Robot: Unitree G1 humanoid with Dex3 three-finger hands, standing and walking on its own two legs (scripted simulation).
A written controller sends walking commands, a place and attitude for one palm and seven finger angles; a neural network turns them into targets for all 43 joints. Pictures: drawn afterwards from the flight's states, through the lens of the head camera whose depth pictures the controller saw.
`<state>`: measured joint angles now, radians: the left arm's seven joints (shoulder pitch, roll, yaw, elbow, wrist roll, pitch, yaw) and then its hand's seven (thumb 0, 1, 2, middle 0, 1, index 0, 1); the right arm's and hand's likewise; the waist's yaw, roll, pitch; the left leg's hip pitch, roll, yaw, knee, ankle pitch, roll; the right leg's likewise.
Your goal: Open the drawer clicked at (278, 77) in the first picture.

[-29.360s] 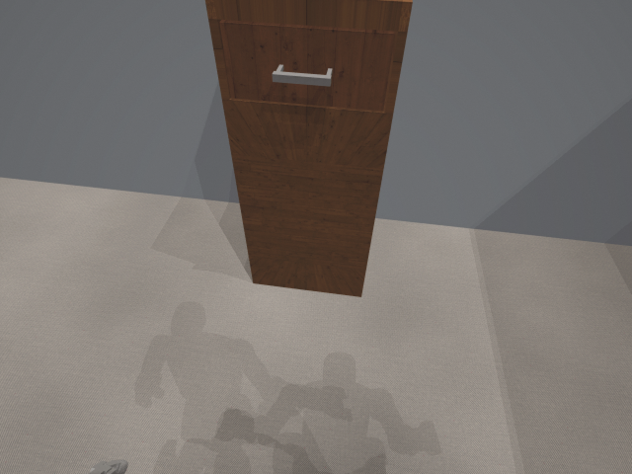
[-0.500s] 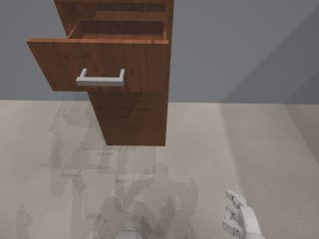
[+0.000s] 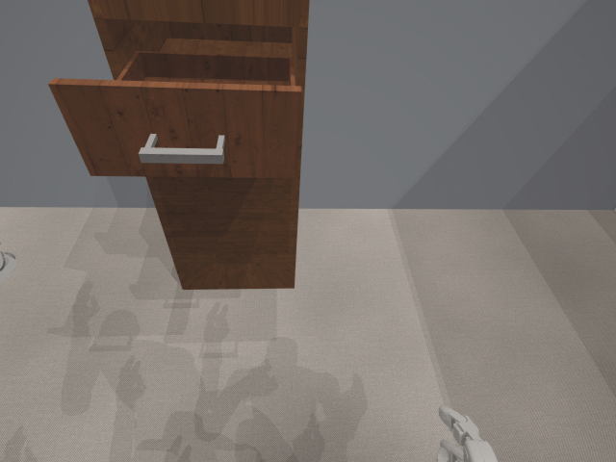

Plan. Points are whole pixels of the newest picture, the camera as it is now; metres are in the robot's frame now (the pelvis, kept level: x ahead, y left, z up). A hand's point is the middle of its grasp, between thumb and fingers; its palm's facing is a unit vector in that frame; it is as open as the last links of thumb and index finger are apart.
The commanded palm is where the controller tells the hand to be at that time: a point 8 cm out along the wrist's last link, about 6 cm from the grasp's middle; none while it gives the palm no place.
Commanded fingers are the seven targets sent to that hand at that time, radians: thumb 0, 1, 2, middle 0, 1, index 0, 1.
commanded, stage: stop stepping back and stand still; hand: left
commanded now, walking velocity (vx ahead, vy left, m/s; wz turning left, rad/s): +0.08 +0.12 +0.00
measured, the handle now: (184, 148) +0.57 +0.22 +0.11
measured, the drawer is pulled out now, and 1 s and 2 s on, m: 0.28 0.28 0.28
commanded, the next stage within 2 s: let the arm hang, fingers relaxed in 0.46 s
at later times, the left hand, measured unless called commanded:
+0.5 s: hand (66, 250) +0.23 +0.20 +0.25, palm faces +0.36 -0.80 -0.49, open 7.4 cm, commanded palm +0.15 +0.28 +0.30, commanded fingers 0.00 0.90 0.90 -0.20 -0.30 -0.20 -0.30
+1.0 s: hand out of the picture -0.10 +0.13 -0.19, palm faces +0.07 -0.99 -0.07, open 7.3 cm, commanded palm none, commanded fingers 0.00 0.90 0.90 -0.20 -0.30 -0.20 -0.30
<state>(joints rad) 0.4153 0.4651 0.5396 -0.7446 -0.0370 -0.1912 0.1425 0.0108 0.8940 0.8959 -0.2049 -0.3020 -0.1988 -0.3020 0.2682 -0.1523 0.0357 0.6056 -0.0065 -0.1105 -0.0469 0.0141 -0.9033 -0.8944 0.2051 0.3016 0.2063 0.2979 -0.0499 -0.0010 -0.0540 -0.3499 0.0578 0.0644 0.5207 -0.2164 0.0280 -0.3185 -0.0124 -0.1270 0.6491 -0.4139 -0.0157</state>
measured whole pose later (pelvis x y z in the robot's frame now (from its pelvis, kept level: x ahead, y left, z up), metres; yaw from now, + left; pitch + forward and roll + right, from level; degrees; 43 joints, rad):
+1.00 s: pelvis -0.04 -0.02 -0.01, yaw +3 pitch -1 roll -2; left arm 0.40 0.15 -0.01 1.04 0.01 0.07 -0.01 0.02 0.94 0.89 -0.21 -0.30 -0.20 -0.30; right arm 0.36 -0.21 0.00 1.01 -0.03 0.06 -0.02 0.01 -0.91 -0.89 0.20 0.30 0.20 0.30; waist 0.01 -0.06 0.09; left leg -0.35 0.03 -0.01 0.59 -0.23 0.00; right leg -0.27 -0.01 -0.11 0.55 -0.27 -0.02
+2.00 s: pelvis -0.02 -0.03 +0.01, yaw +1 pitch -2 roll +0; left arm 0.23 0.21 0.03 1.17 0.01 -0.01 0.02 0.00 0.91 0.89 -0.20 -0.30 -0.20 -0.30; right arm 0.21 -0.21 -0.03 1.11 -0.02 0.01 -0.03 0.00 -0.91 -0.89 0.20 0.30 0.20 0.30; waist 0.00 0.03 0.08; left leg -0.20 0.03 0.02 0.40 -0.17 -0.01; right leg -0.15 0.00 -0.08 0.40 -0.22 -0.03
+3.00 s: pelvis +0.01 -0.02 +0.01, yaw +0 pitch -2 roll +0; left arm 0.12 0.31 0.02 1.14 0.01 -0.02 0.01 0.00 0.91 0.89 -0.20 -0.30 -0.20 -0.30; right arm 0.12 -0.31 -0.01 1.12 -0.02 0.01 -0.02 0.01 -0.91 -0.89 0.20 0.30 0.21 0.30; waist -0.01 0.00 0.06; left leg -0.11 0.03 0.05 0.31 -0.17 -0.01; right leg -0.06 0.01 -0.05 0.29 -0.20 -0.02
